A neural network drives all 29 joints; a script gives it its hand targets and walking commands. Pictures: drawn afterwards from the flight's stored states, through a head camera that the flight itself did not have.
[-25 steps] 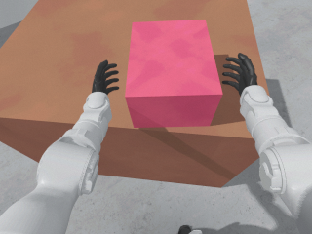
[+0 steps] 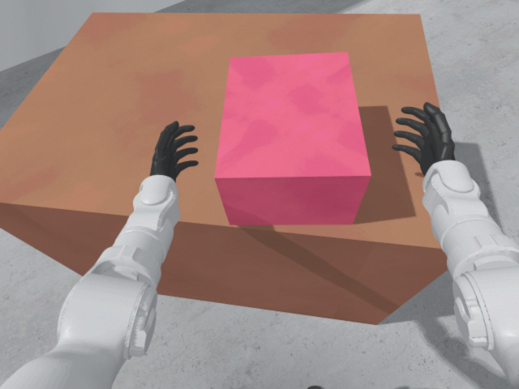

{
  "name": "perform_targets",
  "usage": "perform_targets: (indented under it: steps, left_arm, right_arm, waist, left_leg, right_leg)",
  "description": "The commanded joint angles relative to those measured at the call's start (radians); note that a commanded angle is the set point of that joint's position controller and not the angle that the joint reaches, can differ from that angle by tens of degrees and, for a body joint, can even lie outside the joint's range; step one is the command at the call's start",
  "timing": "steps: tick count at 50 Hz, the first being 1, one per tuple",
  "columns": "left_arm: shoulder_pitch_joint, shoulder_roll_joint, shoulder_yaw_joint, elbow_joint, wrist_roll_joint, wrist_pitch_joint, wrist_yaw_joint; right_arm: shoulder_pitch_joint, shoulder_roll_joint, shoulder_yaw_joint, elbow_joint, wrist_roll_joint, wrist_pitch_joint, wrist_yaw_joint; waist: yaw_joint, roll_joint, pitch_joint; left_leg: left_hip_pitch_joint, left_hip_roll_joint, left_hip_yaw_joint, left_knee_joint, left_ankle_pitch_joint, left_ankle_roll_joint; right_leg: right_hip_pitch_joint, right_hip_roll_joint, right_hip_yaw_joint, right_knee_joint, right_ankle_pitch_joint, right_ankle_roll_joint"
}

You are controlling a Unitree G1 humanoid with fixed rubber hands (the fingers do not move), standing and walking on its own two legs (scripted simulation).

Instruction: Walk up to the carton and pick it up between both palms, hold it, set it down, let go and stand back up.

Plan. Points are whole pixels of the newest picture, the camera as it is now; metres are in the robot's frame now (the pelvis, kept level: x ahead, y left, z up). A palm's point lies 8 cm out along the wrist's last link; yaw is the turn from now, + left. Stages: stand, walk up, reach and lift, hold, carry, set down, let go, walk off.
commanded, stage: set down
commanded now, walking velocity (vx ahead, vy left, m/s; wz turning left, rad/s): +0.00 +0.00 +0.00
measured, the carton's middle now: (289, 137) +0.58 -0.04 -0.01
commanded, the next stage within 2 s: let go in 1.72 s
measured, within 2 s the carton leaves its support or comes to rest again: neither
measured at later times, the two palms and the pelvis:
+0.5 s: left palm (155, 191) +0.42 +0.17 +0.07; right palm (453, 180) +0.41 -0.25 +0.08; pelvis +0.00 +0.00 +0.01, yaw +0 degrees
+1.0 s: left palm (147, 241) +0.35 +0.19 +0.03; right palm (450, 226) +0.35 -0.24 +0.04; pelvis +0.01 +0.00 +0.02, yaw +1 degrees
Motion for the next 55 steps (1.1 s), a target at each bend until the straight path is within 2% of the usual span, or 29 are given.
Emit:
perform_targets:
  steps: [1, 4, 7, 8, 9, 10, 13, 15, 16, 17, 18, 21, 22, 23, 27, 28, 29, 30, 31, 32, 33, 35, 36, 37, 44, 48, 51, 54, 55]
  left_arm:
    - [-0.388, 0.153, 0.026, -0.158, 0.008, -0.043, -0.010]
    - [-0.421, 0.167, 0.023, -0.144, -0.001, -0.040, -0.013]
    - [-0.326, 0.144, 0.031, -0.201, 0.020, -0.035, -0.012]
    - [-0.361, 0.151, 0.030, -0.220, 0.015, -0.032, -0.014]
    - [-0.306, 0.144, 0.041, -0.208, 0.028, -0.035, -0.018]
    - [-0.450, 0.182, 0.029, -0.201, 0.009, -0.030, -0.012]
    - [-0.333, 0.142, 0.032, -0.189, 0.029, -0.010, -0.005]
    - [-0.286, 0.149, 0.037, -0.225, 0.029, -0.015, -0.015]
    - [-0.154, 0.121, 0.047, -0.237, 0.047, -0.014, -0.019]
    - [-0.324, 0.166, 0.040, -0.255, 0.028, -0.015, -0.017]
    - [-0.234, 0.143, 0.047, -0.229, 0.031, -0.008, -0.015]
    - [-0.369, 0.162, 0.026, -0.187, 0.002, 0.002, -0.006]
    - [-0.234, 0.137, 0.034, -0.153, 0.021, 0.005, -0.012]
    - [-0.242, 0.137, 0.033, -0.190, 0.013, -0.005, -0.013]
    - [-0.044, 0.102, 0.039, -0.283, 0.034, -0.033, -0.029]
    - [-0.156, 0.132, 0.045, -0.309, 0.022, -0.033, -0.028]
    - [0.000, 0.093, 0.047, -0.289, 0.045, -0.028, -0.034]
    - [-0.233, 0.156, 0.046, -0.337, 0.020, -0.025, -0.027]
    - [0.008, 0.094, 0.049, -0.274, 0.052, -0.017, -0.034]
    - [-0.056, 0.114, 0.050, -0.344, 0.051, -0.025, -0.034]
    - [-0.037, 0.104, 0.036, -0.324, 0.039, -0.022, -0.037]
    - [0.100, 0.082, 0.035, -0.366, 0.048, -0.036, -0.042]
    - [0.096, 0.100, 0.051, -0.429, 0.050, -0.046, -0.043]
    - [0.119, 0.089, 0.047, -0.450, 0.049, -0.046, -0.043]
    - [0.145, 0.082, 0.009, -0.495, 0.043, -0.047, -0.024]
    - [0.236, 0.070, 0.004, -0.577, 0.043, -0.057, -0.007]
    - [0.270, 0.064, 0.003, -0.562, 0.057, -0.051, -0.007]
    - [0.425, 0.046, 0.018, -0.492, 0.088, -0.034, -0.026]
    - [0.332, 0.074, 0.024, -0.524, 0.076, -0.036, -0.027]
  right_arm:
    - [-0.384, -0.159, -0.029, -0.182, -0.006, -0.041, -0.013]
    - [-0.406, -0.147, -0.028, -0.192, -0.015, -0.025, -0.016]
    - [-0.302, -0.139, -0.009, -0.195, 0.002, -0.037, -0.020]
    - [-0.329, -0.164, -0.033, -0.207, -0.003, -0.037, -0.024]
    - [-0.270, -0.139, -0.014, -0.202, -0.002, -0.044, -0.026]
    - [-0.418, -0.172, -0.060, -0.214, -0.013, -0.025, -0.027]
    - [-0.298, -0.154, -0.044, -0.172, -0.019, -0.015, -0.020]
    - [-0.264, -0.130, -0.015, -0.225, -0.003, -0.020, -0.023]
    - [-0.132, -0.114, 0.008, -0.195, 0.007, -0.032, -0.025]
    - [-0.305, -0.149, -0.027, -0.245, 0.000, -0.025, -0.028]
    - [-0.227, -0.126, -0.007, -0.203, 0.010, -0.022, -0.024]
    - [-0.362, -0.134, -0.027, -0.216, -0.015, 0.015, -0.015]
    - [-0.219, -0.095, 0.008, -0.177, -0.014, 0.015, -0.014]
    - [-0.241, -0.094, 0.003, -0.220, -0.018, 0.007, -0.016]
    - [-0.053, -0.085, 0.023, -0.245, 0.016, -0.045, -0.025]
    - [-0.160, -0.110, -0.003, -0.274, 0.008, -0.042, -0.028]
    - [0.000, -0.084, 0.019, -0.227, 0.007, -0.052, -0.030]
    - [-0.229, -0.136, -0.037, -0.297, -0.009, -0.038, -0.032]
    - [0.011, -0.088, 0.007, -0.204, -0.010, -0.046, -0.030]
    - [-0.075, -0.122, -0.029, -0.299, -0.019, -0.058, -0.035]
    - [-0.059, -0.124, -0.047, -0.287, -0.029, -0.053, -0.038]
    - [0.068, -0.100, -0.033, -0.318, -0.029, -0.077, -0.045]
    - [0.054, -0.097, -0.032, -0.390, -0.022, -0.094, -0.048]
    - [0.078, -0.104, -0.043, -0.382, -0.025, -0.100, -0.048]
    - [0.148, -0.082, -0.048, -0.384, -0.036, -0.081, -0.026]
    - [0.232, -0.082, -0.038, -0.405, -0.020, -0.095, -0.014]
    - [0.273, -0.063, -0.028, -0.409, -0.030, -0.102, -0.018]
    - [0.407, -0.027, 0.002, -0.381, -0.039, -0.103, -0.027]
    - [0.306, -0.038, -0.009, -0.435, -0.045, -0.108, -0.035]
  waist:
    - [-0.058, -0.129, -0.746]
    - [-0.058, -0.121, -0.718]
    - [-0.046, -0.077, -0.707]
    - [-0.060, -0.075, -0.714]
    - [-0.044, -0.065, -0.693]
    - [-0.061, -0.049, -0.710]
    - [-0.048, -0.044, -0.609]
    - [-0.033, -0.065, -0.600]
    - [-0.034, -0.065, -0.567]
    - [-0.040, -0.043, -0.615]
    - [-0.022, -0.047, -0.553]
    - [-0.023, -0.079, -0.480]
    - [-0.026, -0.107, -0.405]
    - [-0.021, -0.101, -0.427]
    - [-0.018, -0.086, -0.449]
    - [-0.024, -0.076, -0.482]
    - [-0.024, -0.090, -0.419]
    - [-0.031, -0.071, -0.478]
    - [-0.031, -0.087, -0.354]
    - [-0.034, -0.084, -0.410]
    - [-0.057, -0.092, -0.380]
    - [-0.052, -0.100, -0.359]
    - [-0.030, -0.099, -0.398]
    - [-0.047, -0.094, -0.403]
    - [-0.046, -0.050, -0.279]
    - [-0.024, -0.024, -0.277]
    - [-0.029, -0.021, -0.238]
    - [-0.027, -0.059, -0.135]
    - [-0.021, -0.069, -0.149]
  left_leg:
    - [0.172, -0.063, -0.035, -0.052, 0.259, -0.012]
    - [0.169, -0.063, -0.033, -0.070, 0.193, -0.006]
    - [0.248, -0.059, -0.040, -0.069, 0.241, -0.015]
    - [0.247, -0.058, -0.041, -0.076, 0.236, -0.016]
    - [0.258, -0.058, -0.039, -0.075, 0.246, -0.014]
    - [0.225, -0.060, -0.034, -0.078, 0.190, -0.015]
    - [0.268, -0.052, -0.044, -0.098, 0.127, -0.010]
    - [0.299, -0.052, -0.041, -0.096, 0.162, -0.010]
    - [0.334, -0.052, -0.045, -0.100, 0.215, -0.012]
    - [0.299, -0.057, -0.038, -0.096, 0.193, -0.015]
    - [0.294, -0.055, -0.040, -0.103, 0.173, -0.010]
    - [0.239, -0.049, -0.036, -0.125, 0.032, 0.007]
    - [0.257, -0.048, -0.039, -0.132, 0.028, 0.011]
    - [0.278, -0.048, -0.036, -0.131, 0.039, 0.008]
    - [0.394, -0.049, -0.045, -0.113, 0.251, -0.014]
    - [0.375, -0.052, -0.041, -0.109, 0.239, -0.016]
    - [0.395, -0.048, -0.049, -0.117, 0.264, -0.014]
    - [0.351, -0.053, -0.036, -0.118, 0.203, -0.014]
    - [0.378, -0.051, -0.044, -0.133, 0.194, -0.006]
    - [0.405, -0.048, -0.040, -0.129, 0.212, -0.013]
    - [0.414, -0.052, -0.044, -0.132, 0.200, -0.016]
    - [0.457, -0.052, -0.048, -0.133, 0.243, -0.021]
    - [0.470, -0.055, -0.042, -0.121, 0.288, -0.026]
    - [0.477, -0.055, -0.043, -0.118, 0.314, -0.030]
    - [0.485, -0.043, -0.051, -0.152, 0.173, -0.028]
    - [0.538, -0.038, -0.054, -0.145, 0.231, -0.039]
    - [0.535, -0.041, -0.051, -0.145, 0.221, -0.040]
    - [0.544, -0.048, -0.039, -0.163, 0.194, -0.031]
    - [0.513, -0.053, -0.031, -0.161, 0.172, -0.029]
  right_leg:
    - [0.737, 0.004, 0.100, 0.024, 0.505, 0.093]
    - [0.715, -0.001, 0.107, 0.001, 0.400, 0.087]
    - [0.723, 0.004, 0.104, -0.011, 0.401, 0.076]
    - [0.727, 0.007, 0.096, -0.014, 0.400, 0.075]
    - [0.735, 0.006, 0.101, -0.014, 0.412, 0.078]
    - [0.690, 0.007, 0.098, -0.015, 0.347, 0.074]
    - [0.641, 0.007, 0.098, -0.048, 0.216, 0.066]
    - [0.685, 0.004, 0.101, -0.050, 0.247, 0.066]
    - [0.726, 0.008, 0.098, -0.053, 0.313, 0.066]
    - [0.715, 0.009, 0.095, -0.042, 0.306, 0.066]
    - [0.701, 0.011, 0.095, -0.045, 0.270, 0.066]
    - [0.621, 0.003, 0.101, -0.077, 0.074, 0.061]
    - [0.636, -0.005, 0.111, -0.094, 0.053, 0.062]
    - [0.650, -0.005, 0.109, -0.089, 0.062, 0.061]
    - [0.741, 0.017, 0.084, -0.064, 0.332, 0.054]
    - [0.727, 0.019, 0.085, -0.060, 0.326, 0.059]
    - [0.749, 0.024, 0.084, -0.070, 0.351, 0.056]
    - [0.725, 0.018, 0.086, -0.067, 0.294, 0.056]
    - [0.730, 0.020, 0.085, -0.087, 0.276, 0.057]
    - [0.739, 0.021, 0.080, -0.086, 0.283, 0.055]
    - [0.733, 0.023, 0.078, -0.093, 0.276, 0.056]
    - [0.772, 0.023, 0.074, -0.094, 0.319, 0.056]
    - [0.800, 0.019, 0.084, -0.085, 0.377, 0.057]
    - [0.804, 0.022, 0.082, -0.083, 0.404, 0.054]
    - [0.735, 0.017, 0.075, -0.118, 0.182, 0.039]
    - [0.736, 0.022, 0.068, -0.112, 0.221, 0.031]
    - [0.743, 0.018, 0.072, -0.122, 0.224, 0.026]
    - [0.791, 0.010, 0.082, -0.136, 0.239, 0.032]
    - [0.803, 0.004, 0.087, -0.131, 0.246, 0.033]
